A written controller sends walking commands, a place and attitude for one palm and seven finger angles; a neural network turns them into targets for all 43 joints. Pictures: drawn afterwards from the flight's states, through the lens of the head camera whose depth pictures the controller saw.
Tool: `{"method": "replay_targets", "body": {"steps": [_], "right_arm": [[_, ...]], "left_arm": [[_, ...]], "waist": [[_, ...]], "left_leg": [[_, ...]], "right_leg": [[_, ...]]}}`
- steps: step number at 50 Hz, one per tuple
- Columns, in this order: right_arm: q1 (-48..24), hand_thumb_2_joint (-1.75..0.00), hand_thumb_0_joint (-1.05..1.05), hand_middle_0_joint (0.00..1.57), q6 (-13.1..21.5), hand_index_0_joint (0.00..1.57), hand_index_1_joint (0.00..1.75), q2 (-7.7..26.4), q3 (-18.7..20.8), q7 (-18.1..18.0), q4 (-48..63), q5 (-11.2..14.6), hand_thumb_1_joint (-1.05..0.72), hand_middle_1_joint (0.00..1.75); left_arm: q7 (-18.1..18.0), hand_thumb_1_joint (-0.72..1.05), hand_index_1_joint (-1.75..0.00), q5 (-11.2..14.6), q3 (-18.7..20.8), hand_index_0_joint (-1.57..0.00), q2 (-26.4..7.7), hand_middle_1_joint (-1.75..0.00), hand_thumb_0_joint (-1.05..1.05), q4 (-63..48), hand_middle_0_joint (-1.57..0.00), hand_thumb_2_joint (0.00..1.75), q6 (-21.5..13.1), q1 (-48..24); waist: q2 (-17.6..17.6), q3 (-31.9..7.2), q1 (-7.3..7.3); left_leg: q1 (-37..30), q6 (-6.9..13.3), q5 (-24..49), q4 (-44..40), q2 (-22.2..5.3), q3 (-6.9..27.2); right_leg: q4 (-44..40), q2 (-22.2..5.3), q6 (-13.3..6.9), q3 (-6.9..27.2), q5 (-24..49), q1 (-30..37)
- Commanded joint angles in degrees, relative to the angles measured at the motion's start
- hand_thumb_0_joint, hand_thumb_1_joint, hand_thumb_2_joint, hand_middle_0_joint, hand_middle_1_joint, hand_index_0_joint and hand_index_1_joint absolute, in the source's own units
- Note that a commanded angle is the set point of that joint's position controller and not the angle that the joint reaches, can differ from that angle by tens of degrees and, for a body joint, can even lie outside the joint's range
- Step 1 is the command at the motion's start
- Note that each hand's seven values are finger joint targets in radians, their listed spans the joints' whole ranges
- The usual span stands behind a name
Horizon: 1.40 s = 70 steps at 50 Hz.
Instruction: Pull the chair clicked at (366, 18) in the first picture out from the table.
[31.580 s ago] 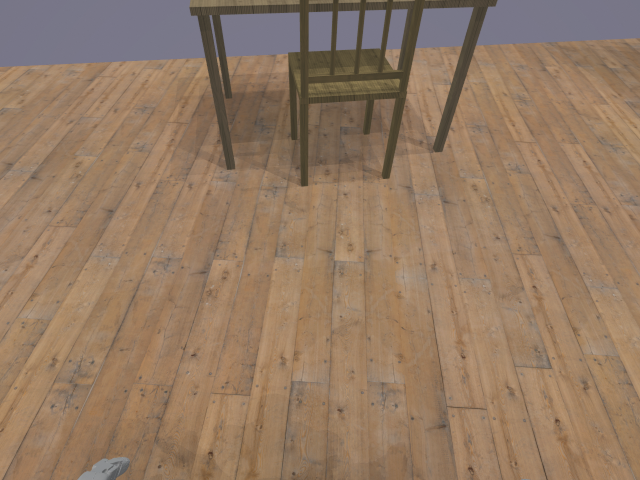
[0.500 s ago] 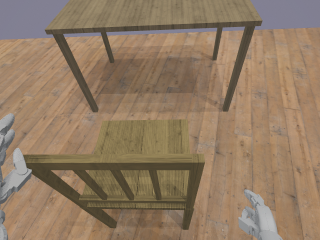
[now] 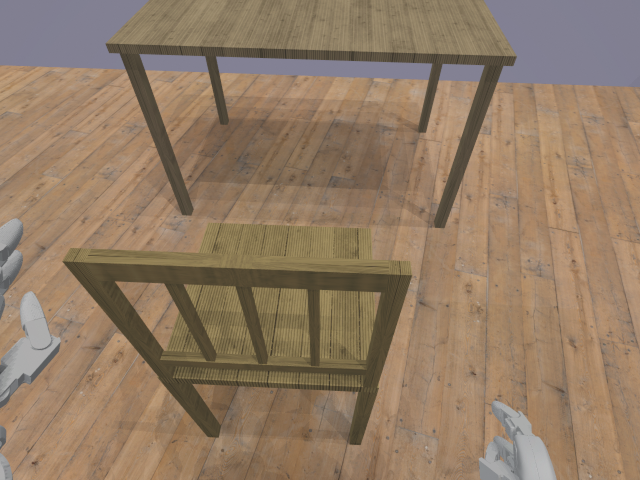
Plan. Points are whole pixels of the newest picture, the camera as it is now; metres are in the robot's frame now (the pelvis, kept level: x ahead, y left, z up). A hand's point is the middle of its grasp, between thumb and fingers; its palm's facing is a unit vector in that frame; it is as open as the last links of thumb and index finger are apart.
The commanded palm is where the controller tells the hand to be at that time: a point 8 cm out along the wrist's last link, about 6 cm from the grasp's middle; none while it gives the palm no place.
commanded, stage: step back with the hand held close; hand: left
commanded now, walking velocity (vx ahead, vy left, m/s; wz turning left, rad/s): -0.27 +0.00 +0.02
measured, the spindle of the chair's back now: (254, 326) +0.35 +0.14 -0.09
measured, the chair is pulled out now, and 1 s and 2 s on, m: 0.70 0.70 0.70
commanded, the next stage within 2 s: stop stepping back and stand still in 0.88 s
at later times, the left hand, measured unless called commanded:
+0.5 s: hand (23, 382) +0.16 +0.26 +0.17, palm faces +0.47 -0.75 -0.46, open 7.4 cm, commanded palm +0.09 +0.30 +0.18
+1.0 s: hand (16, 466) +0.10 +0.23 +0.17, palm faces +0.27 -0.78 -0.57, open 7.4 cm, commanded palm +0.04 +0.28 +0.18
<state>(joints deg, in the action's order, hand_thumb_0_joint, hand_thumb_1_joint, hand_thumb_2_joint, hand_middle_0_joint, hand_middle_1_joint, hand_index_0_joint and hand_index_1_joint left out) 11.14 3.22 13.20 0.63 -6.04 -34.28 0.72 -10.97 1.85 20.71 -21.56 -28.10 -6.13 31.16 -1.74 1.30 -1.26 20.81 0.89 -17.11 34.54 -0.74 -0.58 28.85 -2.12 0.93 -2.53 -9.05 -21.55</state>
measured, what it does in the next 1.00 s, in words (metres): walks backwards: right foot, then left foot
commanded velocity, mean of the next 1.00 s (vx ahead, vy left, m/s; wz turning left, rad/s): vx -0.37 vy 0.00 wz -0.02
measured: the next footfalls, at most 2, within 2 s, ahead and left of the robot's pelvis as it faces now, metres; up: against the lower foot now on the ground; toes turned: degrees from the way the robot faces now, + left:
right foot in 0.74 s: -0.06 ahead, -0.17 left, +0.00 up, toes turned -3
left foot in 1.00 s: -0.04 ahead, +0.11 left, +0.00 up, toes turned +0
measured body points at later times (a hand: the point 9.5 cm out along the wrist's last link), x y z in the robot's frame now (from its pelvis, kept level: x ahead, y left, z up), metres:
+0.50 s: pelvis -0.04 -0.01 -0.01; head -0.01 +0.01 +0.44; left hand +0.13 +0.29 +0.19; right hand +0.14 -0.25 -0.10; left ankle -0.02 +0.11 -0.73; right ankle +0.08 -0.14 -0.73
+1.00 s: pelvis -0.11 -0.01 +0.00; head -0.06 +0.00 +0.45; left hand +0.08 +0.27 +0.20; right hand +0.05 -0.27 -0.08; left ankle -0.08 +0.11 -0.74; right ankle -0.10 -0.16 -0.73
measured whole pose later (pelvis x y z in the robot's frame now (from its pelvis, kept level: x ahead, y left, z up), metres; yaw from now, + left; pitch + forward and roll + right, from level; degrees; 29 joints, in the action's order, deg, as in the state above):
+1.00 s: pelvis -0.11 -0.01 +0.00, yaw -1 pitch +3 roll -2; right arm 8.2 5.8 11.6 2.7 -4.9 -36.3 0.3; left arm -7.9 2.2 27.1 -28.1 -34.1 -15.8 38.0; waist 0.9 2.4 2.7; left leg 21.7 -0.1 -9.9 31.8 -2.3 0.5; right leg 30.6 -2.0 2.5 -1.6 -14.0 -19.5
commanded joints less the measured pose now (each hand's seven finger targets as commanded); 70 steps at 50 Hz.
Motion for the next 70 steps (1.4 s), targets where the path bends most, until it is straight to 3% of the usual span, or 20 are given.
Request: {"method": "replay_targets", "body": {"steps": [1, 6, 13, 17, 20, 24, 26, 27, 33, 38, 42, 46, 48, 50, 54, 57, 61, 64, 67, 70], "right_arm": [[-5.53, -0.9, 0.0, 0.2, 4.09, 0.2, 0.3, 7.0, 2.13, -0.78, 9.87, 0.38, -0.9, 0.3], [-4.99, -0.9, 0.0, 0.2, 5.61, 0.2, 0.3, 6.81, 3.09, 0.0, 10.17, 0.89, -0.9, 0.3], [-3.14, -0.9, 0.0, 0.2, 7.26, 0.2, 0.3, 6.93, 3.57, 0.43, 8.94, 0.51, -0.9, 0.3], [-1.96, -0.9, 0.0, 0.2, 7.37, 0.2, 0.3, 6.08, 3.23, 0.95, 7.31, -0.57, -0.9, 0.3], [-2.87, -0.9, 0.0, 0.2, 6.3, 0.2, 0.3, 5.0, 2.59, 1.91, 5.47, -1.18, -0.9, 0.3], [-4.35, -0.9, 0.0, 0.2, 5.33, 0.2, 0.3, 5.21, 2.21, 1.39, 6.22, -0.96, -0.9, 0.3], [-5.73, -0.9, 0.0, 0.2, 6.09, 0.2, 0.3, 7.36, 3.51, 1.0, 6.6, -1.1, -0.9, 0.3], [-4.89, -0.9, 0.0, 0.2, 6.76, 0.2, 0.3, 5.14, 3.42, 1.18, 6.39, -0.89, -0.9, 0.3], [-2.09, -0.9, 0.0, 0.2, 9.6, 0.2, 0.3, 6.05, 5.56, 2.6, 3.09, -0.91, -0.9, 0.3], [-4.03, -0.9, 0.0, 0.2, 10.11, 0.2, 0.3, 6.43, 4.39, 2.75, 2.03, -1.57, -0.9, 0.3], [-4.73, -0.9, 0.0, 0.2, 7.34, 0.2, 0.3, 5.18, 5.55, 2.12, 5.39, 0.09, -0.9, 0.3], [-8.82, -0.9, 0.0, 0.2, 4.75, 0.2, 0.3, 2.66, 3.23, 1.03, 6.18, -0.11, -0.9, 0.3], [-7.69, -0.9, 0.0, 0.2, 4.53, 0.2, 0.3, 2.77, 2.79, 0.11, 6.42, -0.08, -0.9, 0.3], [-6.01, -0.9, 0.0, 0.2, 5.53, 0.2, 0.3, 4.03, 4.64, 0.62, 6.71, -0.34, -0.9, 0.3], [-3.7, -0.9, 0.0, 0.2, 6.66, 0.2, 0.3, 4.93, 3.72, 1.71, 6.69, -0.28, -0.9, 0.3], [-2.15, -0.9, 0.0, 0.2, 7.44, 0.2, 0.3, 5.4, 3.14, 2.02, 6.26, 0.74, -0.9, 0.3], [-0.78, -0.9, 0.0, 0.2, 6.04, 0.2, 0.3, 7.11, 4.34, 1.02, 5.51, 0.64, -0.9, 0.3], [-1.24, -0.9, 0.0, 0.2, 4.41, 0.2, 0.3, 6.12, 2.42, 0.96, 4.39, -0.08, -0.9, 0.3], [-2.2, -0.9, 0.0, 0.2, 4.74, 0.2, 0.3, 5.88, 1.21, 0.18, 5.66, -0.06, -0.9, 0.3], [-0.89, -0.9, 0.0, 0.2, 6.66, 0.2, 0.3, 6.08, 2.64, 0.72, 7.78, -0.3, -0.9, 0.3]], "left_arm": [[-1.83, 0.9, -0.3, -0.85, 11.99, -0.2, -15.29, -0.3, 0.0, -16.35, -0.2, 0.9, -5.51, -3.95], [-0.97, 0.9, -0.3, -0.15, 13.31, -0.2, -13.5, -0.3, 0.0, -14.0, -0.2, 0.9, -6.25, 3.72], [-0.37, 0.9, -0.3, -1.51, 12.93, -0.2, -12.14, -0.3, 0.0, -11.55, -0.2, 0.9, -8.28, -3.06], [-0.55, 0.9, -0.3, -0.87, 11.23, -0.2, -13.06, -0.3, 0.0, -13.07, -0.2, 0.9, -8.68, -5.81], [-1.04, 0.9, -0.3, -0.55, 11.81, -0.2, -14.72, -0.3, 0.0, -13.88, -0.2, 0.9, -8.14, -5.91], [-0.85, 0.9, -0.3, -0.08, 14.0, -0.2, -15.42, -0.3, 0.0, -16.91, -0.2, 0.9, -9.78, -1.49], [-1.2, 0.9, -0.3, -1.19, 15.7, -0.2, -15.41, -0.3, 0.0, -18.09, -0.2, 0.9, -10.92, 0.22], [-0.98, 0.9, -0.3, -0.85, 15.58, -0.2, -14.3, -0.3, 0.0, -17.12, -0.2, 0.9, -10.87, 0.95], [1.13, 0.9, -0.3, 0.69, 13.58, -0.2, -12.11, -0.3, 0.0, -18.41, -0.2, 0.9, -12.51, 1.92], [2.6, 0.9, -0.3, -0.03, 13.36, -0.2, -13.28, -0.3, 0.0, -14.67, -0.2, 0.9, -13.66, 0.71], [2.79, 0.9, -0.3, 0.76, 14.2, -0.2, -14.55, -0.3, 0.0, -12.97, -0.2, 0.9, -13.32, 4.11], [1.11, 0.9, -0.3, 0.96, 17.93, -0.2, -16.37, -0.3, 0.0, -12.3, -0.2, 0.9, -11.85, 8.23], [0.62, 0.9, -0.3, 1.39, 16.6, -0.2, -15.52, -0.3, 0.0, -15.82, -0.2, 0.9, -12.52, 7.98], [1.35, 0.9, -0.3, 1.83, 15.14, -0.2, -14.21, -0.3, 0.0, -15.86, -0.2, 0.9, -12.13, 9.72], [0.94, 0.9, -0.3, 1.86, 14.21, -0.2, -14.58, -0.3, 0.0, -18.93, -0.2, 0.9, -9.79, 5.56], [0.8, 0.9, -0.3, 1.18, 12.1, -0.2, -14.71, -0.3, 0.0, -19.69, -0.2, 0.9, -9.87, 4.07], [0.42, 0.9, -0.3, 0.23, 11.24, -0.2, -14.39, -0.3, 0.0, -10.17, -0.2, 0.9, -7.12, 1.3], [0.41, 0.9, -0.3, -0.02, 9.37, -0.2, -13.46, -0.3, 0.0, -6.78, -0.2, 0.9, -6.62, -5.69], [0.53, 0.9, -0.3, -0.3, 8.0, -0.2, -12.67, -0.3, 0.0, -6.0, -0.2, 0.9, -6.8, -11.4], [0.81, 0.9, -0.3, -1.7, 8.53, -0.2, -12.88, -0.3, 0.0, -12.48, -0.2, 0.9, -7.59, -10.14]], "waist": [[-8.27, -4.63, 0.73], [-8.66, -7.8, 0.37], [-3.44, -1.46, 0.93], [9.12, -1.02, 1.35], [16.09, -8.34, 1.38], [5.39, -7.25, 1.38], [-12.83, -5.17, 1.39], [-15.57, -7.66, 1.97], [-11.15, -10.65, 1.12], [-7.28, -10.99, 1.01], [14.73, -15.84, 1.49], [8.23, -11.4, 1.48], [4.08, -11.89, 2.1], [-9.27, -13.95, 1.6], [-16.88, -8.85, 1.64], [-4.71, -9.3, 1.78], [8.68, -1.11, 2.61], [11.47, -0.39, 4.03], [4.77, 2.54, 3.82], [-15.07, 2.94, 2.22]], "left_leg": [[9.47, 3.13, -17.63, -16.62, -8.09, 10.65], [13.61, 3.42, -11.13, -15.45, -9.93, 10.38], [27.22, 4.15, -26.19, -12.07, -9.52, 8.98], [7.87, 0.58, -19.37, 6.48, -1.87, 3.9], [-3.86, -0.61, -10.17, 17.9, 0.6, 0.88], [-3.05, 1.11, -10.47, -5.89, -2.48, 3.68], [7.59, 6.37, -6.86, -18.06, -14.74, 16.71], [9.62, 7.42, 1.27, -17.71, -18.18, 16.02], [-14.25, 4.95, 46.1, -5.6, -16.68, 9.12], [-13.82, 1.34, 34.76, -0.83, -13.21, 6.95], [-0.79, -2.57, 3.67, 11.06, -1.54, -0.55], [3.18, -1.79, -5.39, 3.42, -1.63, 3.14], [-4.46, -0.74, 20.39, -12.47, -4.15, 2.6], [-12.81, 4.56, 44.17, -13.23, -16.79, 14.11], [-3.87, 6.08, 22.08, -12.49, -14.65, 10.53], [-2.01, 1.8, 0.72, -5.61, -7.3, 5.87], [-6.93, -1.39, -12.53, 12.75, 1.34, 0.75], [-10.77, 0.02, -8.72, 16.34, 0.5, 1.11], [-6.1, 0.99, -13.24, -3.98, -1.04, 3.02], [3.45, 8.09, -24.71, -29.9, -16.05, 28.56]], "right_leg": [[-1.7, -2.56, -0.6, 4.96, -16.03, 9.56], [6.33, -1.06, -0.26, 2.46, -1.45, 16.82], [8.44, -1.85, -1.01, 6.72, -8.92, 17.03], [-12.26, -10.69, -6.26, 18.76, -26.29, -6.26], [-16.87, -16.85, -8.51, 17.59, -22.24, -7.99], [-7.98, -9.7, -3.8, 10.36, -15.97, -2.15], [11.2, -0.62, -0.33, 3.52, -9.67, 4.41], [21.35, 0.61, 0.38, 2.09, -13.01, 6.0], [7.65, -0.62, -1.19, 2.13, -10.88, -1.78], [-10.41, -0.86, -0.75, -1.17, 8.93, 7.55], [-4.12, -14.79, -8.91, 10.18, 45.14, 15.26], [-3.75, -14.85, -7.99, 7.39, 31.67, 12.52], [3.44, -6.9, -2.13, 1.49, 24.64, 11.58], [13.69, 0.25, 0.56, 1.13, -13.26, 1.9], [7.83, -1.43, 0.35, 2.51, -16.09, 6.22], [-9.63, -2.53, 0.57, 2.3, 0.08, 15.74], [-19.83, -10.5, -6.06, 13.91, -33.82, -11.14], [-19.52, -12.59, -6.86, 10.7, -34.22, -17.18], [-10.79, -6.63, -4.37, 5.39, -33.66, -10.33], [28.19, 3.68, -0.16, 0.95, -18.23, -2.91]]}}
